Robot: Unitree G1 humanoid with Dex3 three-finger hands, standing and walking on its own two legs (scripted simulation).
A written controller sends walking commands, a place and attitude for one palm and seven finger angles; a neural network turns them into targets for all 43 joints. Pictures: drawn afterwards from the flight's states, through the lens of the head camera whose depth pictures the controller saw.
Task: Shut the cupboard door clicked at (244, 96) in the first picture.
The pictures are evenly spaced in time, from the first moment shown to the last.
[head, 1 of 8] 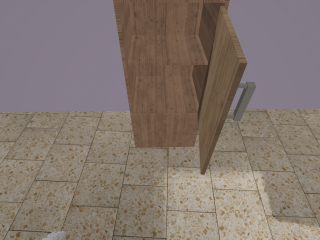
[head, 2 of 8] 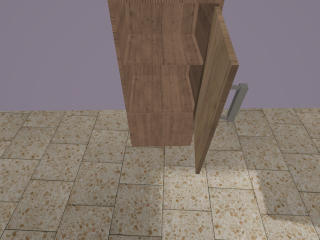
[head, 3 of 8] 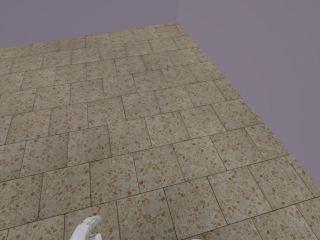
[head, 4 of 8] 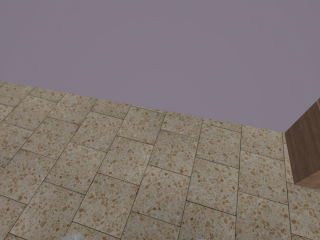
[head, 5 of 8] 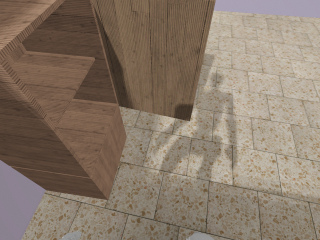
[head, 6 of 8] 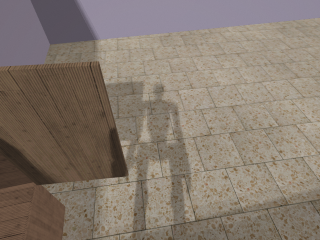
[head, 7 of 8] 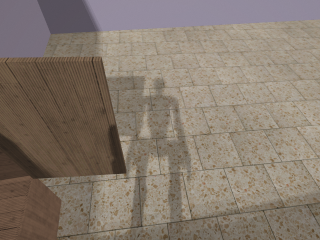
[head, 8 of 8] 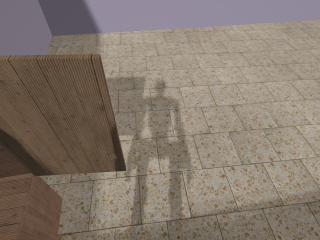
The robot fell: no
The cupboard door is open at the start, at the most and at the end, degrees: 83 83 83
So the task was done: no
